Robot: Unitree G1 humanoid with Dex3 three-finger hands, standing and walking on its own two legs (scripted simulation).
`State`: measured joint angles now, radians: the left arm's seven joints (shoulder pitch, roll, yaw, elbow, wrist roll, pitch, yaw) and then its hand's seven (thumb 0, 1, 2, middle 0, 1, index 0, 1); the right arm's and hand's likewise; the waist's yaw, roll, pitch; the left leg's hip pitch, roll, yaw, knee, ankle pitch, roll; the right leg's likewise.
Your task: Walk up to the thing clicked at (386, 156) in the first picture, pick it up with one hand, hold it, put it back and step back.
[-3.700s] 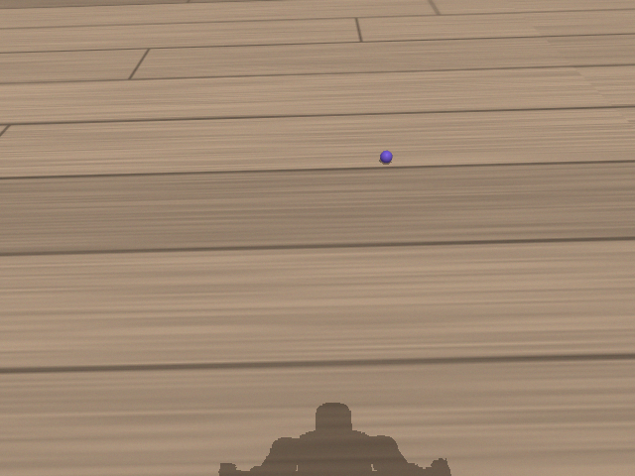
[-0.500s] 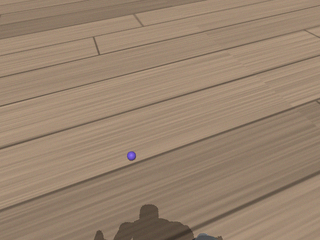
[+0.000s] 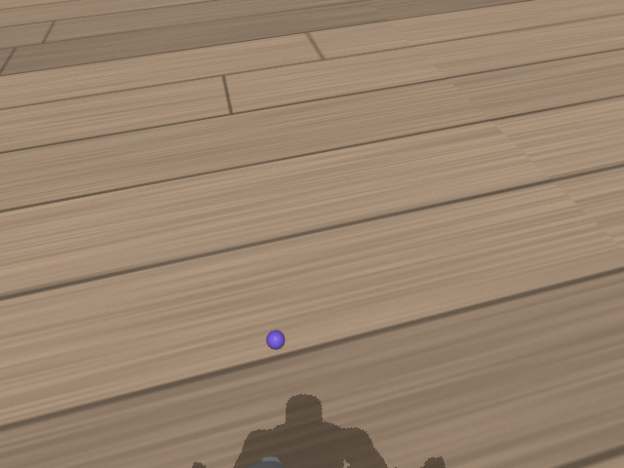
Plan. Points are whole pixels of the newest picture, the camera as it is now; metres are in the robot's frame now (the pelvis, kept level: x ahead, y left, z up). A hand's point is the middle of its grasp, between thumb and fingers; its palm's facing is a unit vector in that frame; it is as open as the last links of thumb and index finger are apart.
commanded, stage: walk up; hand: left
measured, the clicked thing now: (275, 339) +0.65 +0.19 -0.74
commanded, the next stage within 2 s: none
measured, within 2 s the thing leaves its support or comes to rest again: neither
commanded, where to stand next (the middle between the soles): +0.26 +0.02 m, yaw -2 degrees
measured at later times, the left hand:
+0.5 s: hand (130, 434) +0.21 +0.31 -0.15, palm faces -0.07 -0.92 -0.38, open 7.4 cm
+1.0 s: hand (173, 377) +0.30 +0.27 -0.15, palm faces -0.03 -0.96 -0.29, open 7.4 cm
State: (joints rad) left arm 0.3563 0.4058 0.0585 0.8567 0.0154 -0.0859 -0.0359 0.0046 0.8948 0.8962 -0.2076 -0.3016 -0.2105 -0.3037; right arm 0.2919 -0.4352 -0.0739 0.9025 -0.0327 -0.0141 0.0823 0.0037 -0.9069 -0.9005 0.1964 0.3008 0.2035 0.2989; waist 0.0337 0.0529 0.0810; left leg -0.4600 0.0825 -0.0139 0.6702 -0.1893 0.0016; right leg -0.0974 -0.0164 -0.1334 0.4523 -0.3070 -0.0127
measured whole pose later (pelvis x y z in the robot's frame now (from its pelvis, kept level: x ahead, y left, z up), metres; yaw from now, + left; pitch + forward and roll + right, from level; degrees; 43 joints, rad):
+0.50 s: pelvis +0.15 +0.04 +0.00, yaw -1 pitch -3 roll +1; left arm 0.27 0.41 0.04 0.91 0.01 -0.03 -0.02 0.00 0.90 0.90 -0.20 -0.30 -0.21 -0.30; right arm 0.31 -0.39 -0.04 0.83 -0.01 -0.05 0.02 0.00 -0.90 -0.90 0.20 0.30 0.21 0.30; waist -0.01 -0.03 0.12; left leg -0.12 -0.02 0.10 0.48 -0.31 0.04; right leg -0.46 -0.08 0.00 0.71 -0.17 0.00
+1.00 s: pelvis +0.18 +0.04 +0.00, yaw -2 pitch -3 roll +0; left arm 0.09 0.35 0.02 0.99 0.01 0.02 -0.02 0.00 0.90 0.90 -0.21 -0.30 -0.21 -0.30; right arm 0.21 -0.38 -0.01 1.06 -0.03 -0.02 0.00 0.00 -0.91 -0.90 0.20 0.30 0.21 0.30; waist 0.00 -0.05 0.06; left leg -0.20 0.01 0.01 0.54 -0.28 -0.01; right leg -0.30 -0.03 -0.04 0.53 -0.20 -0.01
